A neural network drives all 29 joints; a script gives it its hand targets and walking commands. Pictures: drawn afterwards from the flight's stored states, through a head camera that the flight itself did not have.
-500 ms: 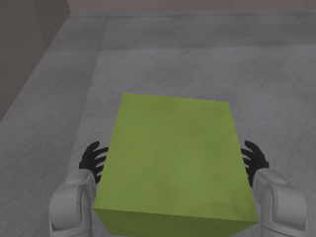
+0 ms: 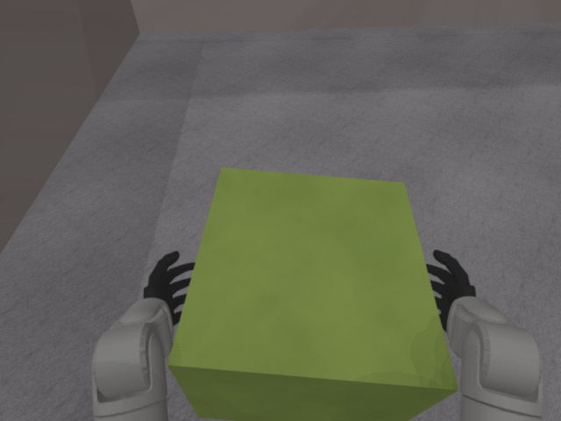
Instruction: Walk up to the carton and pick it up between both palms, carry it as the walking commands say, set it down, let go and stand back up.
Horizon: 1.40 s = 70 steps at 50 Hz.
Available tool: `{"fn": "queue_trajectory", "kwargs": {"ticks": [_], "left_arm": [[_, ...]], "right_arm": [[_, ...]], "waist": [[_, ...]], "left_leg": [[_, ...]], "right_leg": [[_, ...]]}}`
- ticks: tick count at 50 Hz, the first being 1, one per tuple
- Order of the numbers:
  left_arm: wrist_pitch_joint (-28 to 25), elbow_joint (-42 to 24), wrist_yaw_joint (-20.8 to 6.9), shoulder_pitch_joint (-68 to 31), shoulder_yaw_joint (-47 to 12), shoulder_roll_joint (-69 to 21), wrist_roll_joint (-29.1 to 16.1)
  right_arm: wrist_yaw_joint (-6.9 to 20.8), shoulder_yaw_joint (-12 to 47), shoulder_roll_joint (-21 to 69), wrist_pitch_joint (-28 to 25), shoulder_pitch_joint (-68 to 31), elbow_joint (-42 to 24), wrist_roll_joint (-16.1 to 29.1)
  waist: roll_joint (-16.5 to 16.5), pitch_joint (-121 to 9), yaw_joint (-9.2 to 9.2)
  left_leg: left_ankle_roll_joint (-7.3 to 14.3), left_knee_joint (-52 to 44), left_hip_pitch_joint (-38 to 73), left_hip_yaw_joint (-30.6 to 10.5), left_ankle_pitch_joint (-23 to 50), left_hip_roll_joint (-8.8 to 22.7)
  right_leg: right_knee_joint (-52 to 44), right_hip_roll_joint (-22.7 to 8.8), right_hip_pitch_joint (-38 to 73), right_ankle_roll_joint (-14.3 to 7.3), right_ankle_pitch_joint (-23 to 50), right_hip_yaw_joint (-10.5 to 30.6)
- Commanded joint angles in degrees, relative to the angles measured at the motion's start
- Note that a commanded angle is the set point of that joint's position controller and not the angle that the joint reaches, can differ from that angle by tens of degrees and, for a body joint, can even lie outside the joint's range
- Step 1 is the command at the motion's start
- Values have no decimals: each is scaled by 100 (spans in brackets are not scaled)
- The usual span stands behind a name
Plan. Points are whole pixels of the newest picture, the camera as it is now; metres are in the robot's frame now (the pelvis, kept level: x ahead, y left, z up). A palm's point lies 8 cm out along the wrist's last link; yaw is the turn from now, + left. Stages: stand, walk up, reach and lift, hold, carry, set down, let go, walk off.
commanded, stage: carry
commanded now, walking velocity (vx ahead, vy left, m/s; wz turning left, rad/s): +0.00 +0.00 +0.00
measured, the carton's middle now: (302, 298) +0.30 +0.00 +0.00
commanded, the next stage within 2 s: hold in 1.24 s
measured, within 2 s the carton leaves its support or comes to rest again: neither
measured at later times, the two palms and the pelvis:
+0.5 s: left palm (138, 345) +0.21 +0.21 +0.05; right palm (436, 339) +0.22 -0.17 +0.05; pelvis -0.04 +0.02 +0.00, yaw +2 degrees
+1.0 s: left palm (145, 361) +0.21 +0.21 +0.00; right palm (421, 355) +0.22 -0.16 +0.01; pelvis -0.04 +0.03 -0.01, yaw +2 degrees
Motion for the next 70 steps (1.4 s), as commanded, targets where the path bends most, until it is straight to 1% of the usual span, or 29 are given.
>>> {"fn": "queue_trajectory", "kwargs": {"ticks": [1,5,7,9,16,18,20,25,26,30,32,35,36,37,38,40,47,49,51,54,55,56,57,58,62,63,65,66,70], "left_arm": [[-104,-1004,-1060,-3016,-4184,-4247,-2106],[-38,-578,-1080,-2698,-4126,-4227,-1945],[-96,-537,-1097,-3229,-4049,-4173,-1917],[-107,-537,-1107,-3078,-4104,-4295,-2015],[-564,-635,-1122,-3072,-4070,-4362,-1913],[-731,656,-1146,-2417,-3403,-4035,-1298],[-948,-154,-1106,-2710,-3871,-4158,-1589],[-1566,69,-1093,-2999,-3672,-4110,-1282],[-1779,1103,-1097,-3027,-2995,-3817,-747],[-1903,474,-1069,-2915,-3510,-4114,-1117],[-2129,1482,-1067,-2659,-3107,-3903,-664],[-2410,1491,-1062,-2703,-3287,-4119,-833],[-2587,2776,-1078,-2616,-2586,-3895,-233],[-2726,1620,-1055,-2517,-3155,-4006,-784],[-2935,2532,-1044,-2301,-2655,-3924,-381],[-3053,1265,-938,-2615,-3455,-3975,-911],[-3872,3305,-1004,-2341,-2394,-3768,-103],[-4063,1907,-941,-2846,-3153,-4117,-770],[-3983,3009,-962,-2608,-2713,-3919,-218],[-4031,2455,-958,-2822,-3099,-4186,-631],[-4073,3537,-968,-2343,-2489,-3937,-151],[-4062,2372,-970,-2641,-3212,-4320,-663],[-4142,3558,-998,-2661,-2408,-4056,-95],[-4040,2518,-1003,-2673,-3088,-4274,-661],[-3995,3206,-1017,-2924,-2815,-4252,-452],[-3819,2812,-895,-3249,-2323,-4559,-415],[-3451,2019,-819,-4654,-3262,-4977,-906],[-3295,2500,-860,-4307,-3100,-5289,-650],[-2960,4301,-1225,-4357,-2491,-5577,-457]], "right_arm": [[952,4774,4395,-45,-2910,-1251,2424],[969,4489,4187,-42,-2574,-946,2219],[1007,4519,4423,-34,-2985,-643,2175],[965,4498,4303,-92,-2701,-654,2261],[961,4564,4469,-482,-2776,-682,2219],[929,3815,4075,-691,-2197,467,1526],[963,4328,4413,-869,-2528,-368,1903],[960,4020,4138,-1474,-2745,-159,1570],[970,3262,3849,-1698,-2540,977,913],[899,3854,4047,-1846,-2797,120,1315],[905,3309,3918,-2091,-2261,1228,804],[919,3591,3891,-2396,-2713,646,1027],[940,2800,3816,-2575,-2506,2165,412],[894,3541,3901,-2696,-2366,880,905],[856,2935,3723,-2896,-2358,1760,466],[811,3696,3860,-2981,-2504,554,1031],[829,2743,3535,-3769,-1972,2550,74],[778,3513,3715,-3965,-2608,1011,768],[799,2933,3688,-3865,-2062,2492,287],[824,3468,3827,-3919,-2245,1833,640],[815,2963,3544,-4025,-2368,2489,221],[834,3703,3826,-3953,-2385,1446,767],[859,3013,3693,-4064,-2448,2660,247],[828,3585,3840,-3932,-2156,1833,692],[882,3369,3845,-3907,-2623,2416,573],[1163,3871,3470,-3837,-4127,1818,848],[1439,4111,3850,-3590,-4299,1904,952],[1512,4203,4165,-3516,-4410,1992,1020],[1553,3081,4404,-3205,-4048,3519,511]], "waist": [[-97,-1731,8],[551,-1217,36],[-81,-1013,11],[389,-1079,12],[48,-1405,-2],[223,-1632,6],[124,-1655,34],[482,-1214,39],[177,-1202,28],[166,-1295,55],[191,-1623,70],[366,-1245,88],[247,-1322,99],[-84,-1175,82],[186,-1601,78],[-63,-1827,67],[181,-1537,66],[265,-1688,13],[524,-1886,36],[243,-1772,63],[126,-1613,29],[174,-1589,6],[48,-1769,-16],[115,-1731,-27],[-99,-1281,-37],[211,-1946,898],[444,-2350,227],[413,-2152,358],[53,-731,-449]], "left_leg": [[19,-456,579,-597,1403,660],[101,-919,183,-875,958,794],[112,-812,61,-821,233,776],[149,-1209,-131,-1012,62,853],[98,-733,132,-883,642,606],[175,-848,284,-1026,844,692],[142,-698,227,-909,1024,678],[224,-1019,-79,-1136,492,751],[310,-1142,-306,-1174,-322,759],[236,-1060,-440,-1151,-383,515],[225,-1069,-186,-1140,-171,631],[232,-1288,-573,-1239,-547,649],[225,-1244,-534,-1182,-620,636],[167,-1109,-726,-1173,-649,569],[168,-992,-452,-1165,-22,557],[182,-665,-228,-1036,33,451],[178,-942,-522,-1254,-47,642],[77,-891,-347,-1284,493,635],[5,-1003,-135,-1414,904,791],[93,-1007,-302,-1421,509,776],[167,-756,-510,-1217,406,672],[127,-723,-416,-1137,320,559],[23,-949,-434,-1439,367,729],[-8,-1036,-275,-1532,541,793],[65,-904,-845,-1306,-275,566],[262,-1437,155,-1995,-758,-192],[126,-1833,464,-2296,-1157,-69],[-6,-1803,701,-2231,-672,-163],[85,-1724,671,-2122,-1041,-424]], "right_leg": [[-368,-537,524,-402,1795,329],[-346,-473,240,-361,763,298],[-571,-376,106,-342,572,268],[-452,-465,249,-308,309,253],[-561,-606,334,-324,984,356],[-401,-520,362,-318,844,281],[-278,-521,367,-273,1047,188],[-289,-412,82,-219,406,123],[-314,-314,28,-235,203,68],[-394,-423,167,-292,262,244],[-321,-448,271,-304,384,188],[-228,-419,94,-245,225,171],[-319,-509,45,-224,139,238],[-462,-503,30,-240,72,256],[-324,-513,273,-217,579,230],[-547,-659,163,-276,533,471],[-165,-495,-83,-173,307,226],[-53,-452,-44,-152,450,135],[171,-469,-46,-84,293,79],[89,-401,-81,-131,111,125],[-129,-451,22,-129,398,145],[-178,-493,-74,-185,471,224],[111,-360,-7,-178,273,-12],[202,-310,-93,-117,72,-43],[-392,-608,50,-205,123,337],[-426,889,1304,-98,-663,-69],[-236,811,1443,39,-244,-30],[-452,722,1179,35,-162,17],[-723,715,976,-96,-697,-50]]}}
